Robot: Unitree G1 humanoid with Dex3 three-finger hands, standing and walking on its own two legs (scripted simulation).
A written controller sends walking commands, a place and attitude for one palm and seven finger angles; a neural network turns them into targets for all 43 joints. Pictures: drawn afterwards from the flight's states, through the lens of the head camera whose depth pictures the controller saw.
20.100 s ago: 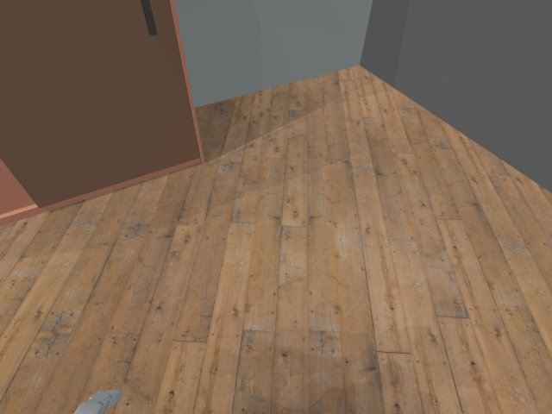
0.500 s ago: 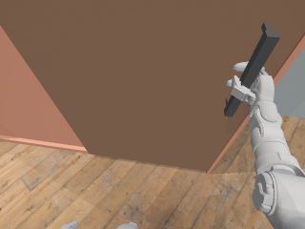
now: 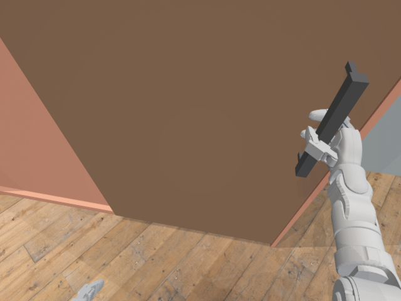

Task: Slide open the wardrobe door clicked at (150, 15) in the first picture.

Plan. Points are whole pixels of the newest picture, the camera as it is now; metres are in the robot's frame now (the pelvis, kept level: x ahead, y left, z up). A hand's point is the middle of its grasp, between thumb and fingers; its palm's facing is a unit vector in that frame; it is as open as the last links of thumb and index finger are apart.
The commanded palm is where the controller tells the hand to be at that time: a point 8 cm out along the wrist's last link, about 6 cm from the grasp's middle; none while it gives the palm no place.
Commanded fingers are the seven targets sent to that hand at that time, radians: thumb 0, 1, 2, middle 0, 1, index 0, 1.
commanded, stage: tug the door sideways, standing still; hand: right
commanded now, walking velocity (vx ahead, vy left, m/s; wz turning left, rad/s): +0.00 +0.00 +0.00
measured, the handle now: (321, 127) +0.47 -0.18 +0.11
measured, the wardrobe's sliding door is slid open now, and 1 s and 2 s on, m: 0.00 0.07 0.20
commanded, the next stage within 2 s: step sideways, sliding the door along in 0.66 s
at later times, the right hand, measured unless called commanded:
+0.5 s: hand (307, 142) +0.43 -0.15 +0.10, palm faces +0.12 +0.99 -0.01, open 5.4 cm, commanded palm +0.40 -0.14 +0.11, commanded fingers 0.00 -0.90 -0.90 0.45 1.40 0.45 1.40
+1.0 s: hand (278, 139) +0.43 -0.09 +0.10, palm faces +0.03 +0.99 -0.12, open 5.8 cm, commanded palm +0.41 -0.12 +0.12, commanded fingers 0.00 -0.90 -0.90 0.45 1.40 0.45 1.40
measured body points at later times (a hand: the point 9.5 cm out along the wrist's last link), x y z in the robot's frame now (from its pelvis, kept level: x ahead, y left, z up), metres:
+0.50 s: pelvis -0.01 +0.00 -0.01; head +0.04 +0.00 +0.44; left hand +0.09 +0.24 -0.13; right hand +0.41 -0.20 +0.11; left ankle -0.02 +0.12 -0.73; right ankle -0.05 -0.12 -0.73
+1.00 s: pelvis -0.03 +0.02 -0.01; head +0.02 +0.03 +0.44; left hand +0.06 +0.27 -0.14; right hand +0.42 -0.14 +0.11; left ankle -0.02 +0.11 -0.72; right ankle -0.05 -0.11 -0.73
